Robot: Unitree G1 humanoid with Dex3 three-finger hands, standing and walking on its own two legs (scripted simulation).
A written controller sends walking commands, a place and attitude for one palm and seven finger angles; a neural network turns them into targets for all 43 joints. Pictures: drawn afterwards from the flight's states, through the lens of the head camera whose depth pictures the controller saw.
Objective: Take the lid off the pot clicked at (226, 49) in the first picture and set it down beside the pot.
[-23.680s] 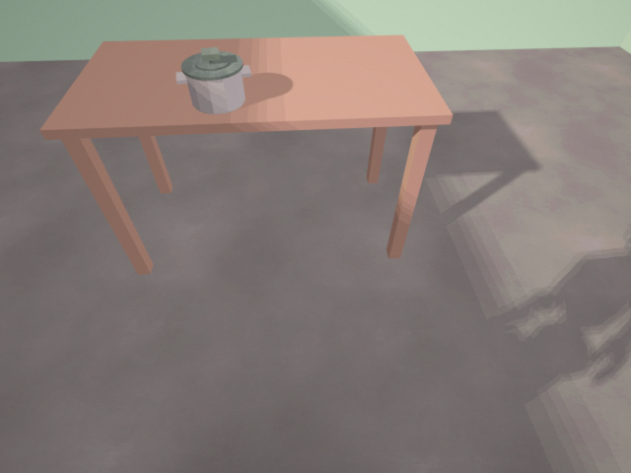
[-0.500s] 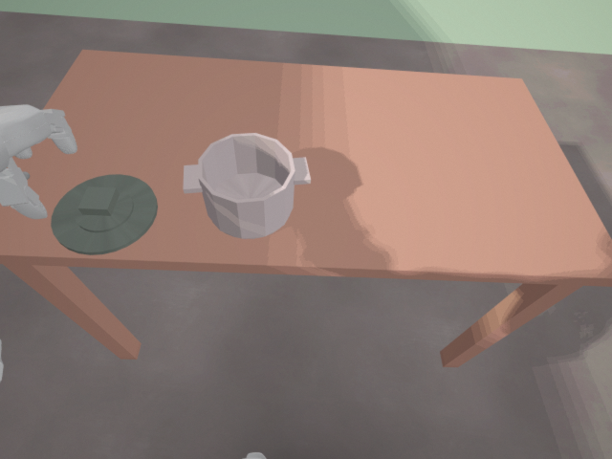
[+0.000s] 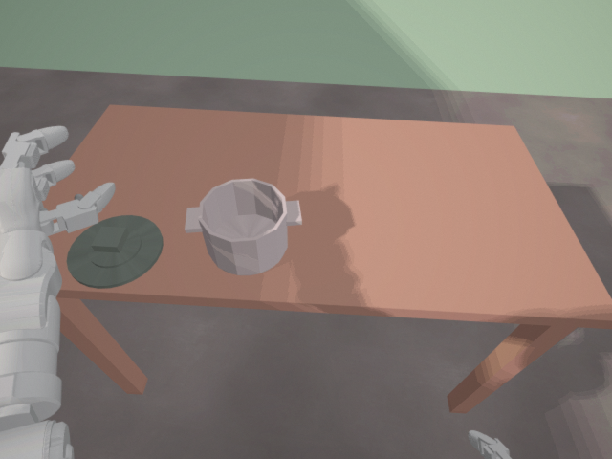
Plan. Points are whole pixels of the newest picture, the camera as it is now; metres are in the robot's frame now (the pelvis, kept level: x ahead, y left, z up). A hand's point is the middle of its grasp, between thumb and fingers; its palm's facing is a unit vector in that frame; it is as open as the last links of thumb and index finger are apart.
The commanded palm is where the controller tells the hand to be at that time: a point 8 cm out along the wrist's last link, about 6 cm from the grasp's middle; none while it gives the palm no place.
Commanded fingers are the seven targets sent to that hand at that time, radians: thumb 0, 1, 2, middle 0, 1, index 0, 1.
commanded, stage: draw the hand back to the body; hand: left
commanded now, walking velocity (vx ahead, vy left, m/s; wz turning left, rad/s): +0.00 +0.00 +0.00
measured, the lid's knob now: (110, 239) +0.47 +0.38 -0.05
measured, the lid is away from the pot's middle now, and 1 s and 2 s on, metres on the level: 0.24 0.24 0.24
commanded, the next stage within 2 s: step back with the hand held close in 1.26 s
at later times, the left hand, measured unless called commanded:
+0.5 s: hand (91, 264) +0.28 +0.24 +0.16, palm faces +0.50 -0.83 -0.27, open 7.7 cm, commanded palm +0.22 +0.27 +0.17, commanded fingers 0.00 0.90 0.90 -0.20 -0.30 -0.20 -0.30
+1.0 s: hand (89, 341) +0.19 +0.21 +0.16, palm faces +0.40 -0.85 -0.34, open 7.4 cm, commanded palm +0.13 +0.25 +0.17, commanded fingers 0.00 0.90 0.90 -0.20 -0.30 -0.20 -0.30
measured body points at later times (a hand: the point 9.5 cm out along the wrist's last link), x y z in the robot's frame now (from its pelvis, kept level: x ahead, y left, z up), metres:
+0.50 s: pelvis -0.01 -0.06 +0.00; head -0.02 -0.08 +0.45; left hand +0.24 +0.28 +0.17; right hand +0.19 -0.28 -0.09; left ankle -0.01 +0.08 -0.74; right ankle -0.03 -0.13 -0.74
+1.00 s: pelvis -0.01 -0.04 +0.00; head -0.03 -0.06 +0.45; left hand +0.17 +0.25 +0.18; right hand +0.19 -0.26 -0.08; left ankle -0.01 +0.08 -0.74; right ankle -0.03 -0.13 -0.74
